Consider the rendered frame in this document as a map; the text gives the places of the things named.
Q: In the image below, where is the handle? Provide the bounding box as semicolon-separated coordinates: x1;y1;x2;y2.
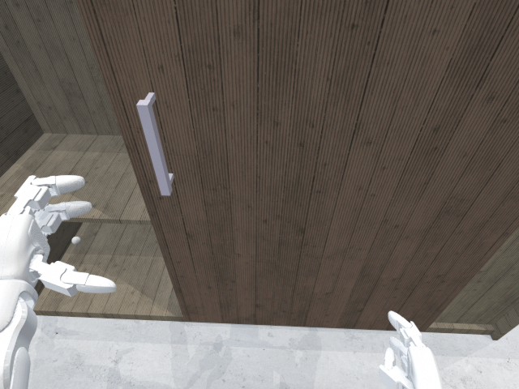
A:
136;92;174;196

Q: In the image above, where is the robot right hand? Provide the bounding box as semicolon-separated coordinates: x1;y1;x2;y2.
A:
380;311;444;389

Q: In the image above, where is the robot left hand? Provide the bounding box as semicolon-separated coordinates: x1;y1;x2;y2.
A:
0;175;116;297

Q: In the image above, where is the wardrobe door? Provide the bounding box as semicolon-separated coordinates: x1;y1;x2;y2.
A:
76;0;519;331
434;227;519;325

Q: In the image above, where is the left robot forearm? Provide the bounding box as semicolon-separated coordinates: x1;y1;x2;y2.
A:
0;279;38;389

